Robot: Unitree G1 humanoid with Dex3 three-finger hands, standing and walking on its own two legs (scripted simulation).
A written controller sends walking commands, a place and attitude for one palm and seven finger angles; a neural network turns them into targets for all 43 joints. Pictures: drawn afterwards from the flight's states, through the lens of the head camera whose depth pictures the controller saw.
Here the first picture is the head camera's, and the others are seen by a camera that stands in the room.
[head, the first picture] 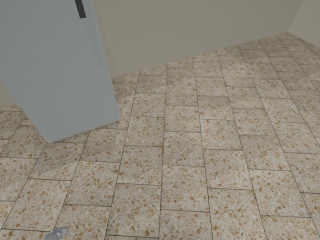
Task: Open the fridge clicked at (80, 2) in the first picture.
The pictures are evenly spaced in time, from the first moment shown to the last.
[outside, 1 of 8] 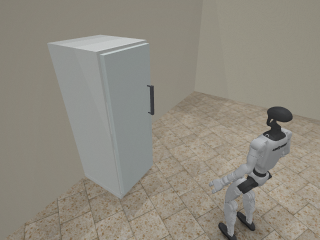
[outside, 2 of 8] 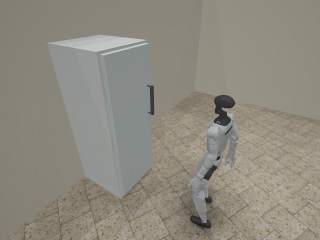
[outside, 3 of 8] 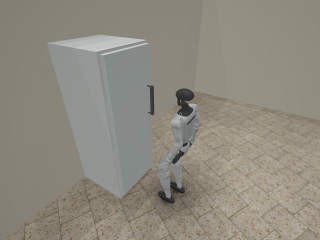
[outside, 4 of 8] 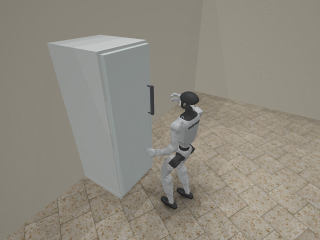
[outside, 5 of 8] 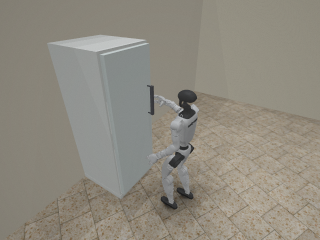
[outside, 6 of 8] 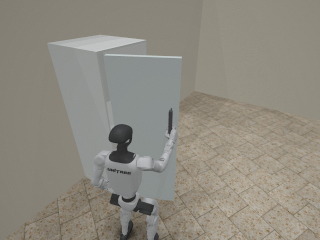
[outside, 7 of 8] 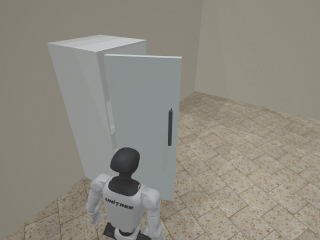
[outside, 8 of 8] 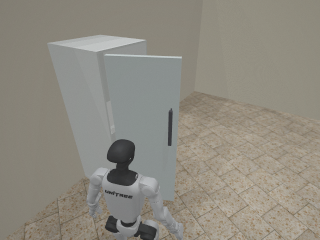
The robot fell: no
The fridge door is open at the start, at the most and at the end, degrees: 0 72 66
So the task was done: yes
